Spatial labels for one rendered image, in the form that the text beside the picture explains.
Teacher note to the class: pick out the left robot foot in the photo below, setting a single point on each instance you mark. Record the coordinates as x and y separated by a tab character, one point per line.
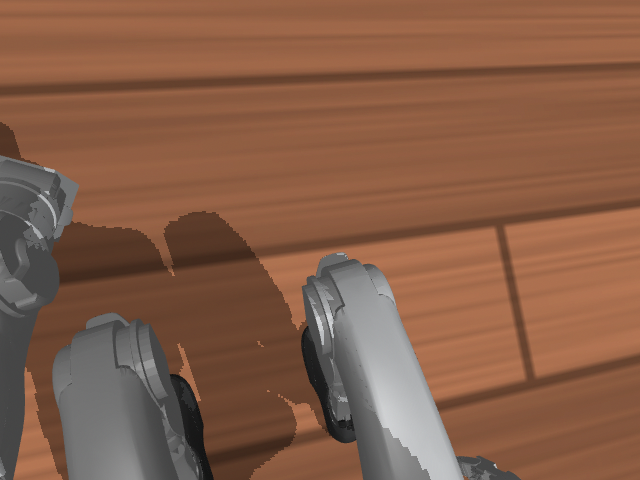
193	424

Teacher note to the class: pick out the right robot foot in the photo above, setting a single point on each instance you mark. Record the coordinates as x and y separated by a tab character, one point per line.
343	431

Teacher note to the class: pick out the left robot arm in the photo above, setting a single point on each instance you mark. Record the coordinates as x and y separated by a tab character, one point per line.
31	203

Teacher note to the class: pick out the right robot hand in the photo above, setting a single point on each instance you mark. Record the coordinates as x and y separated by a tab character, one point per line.
482	469

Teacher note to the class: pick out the small box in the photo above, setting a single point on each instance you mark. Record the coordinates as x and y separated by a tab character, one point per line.
67	185

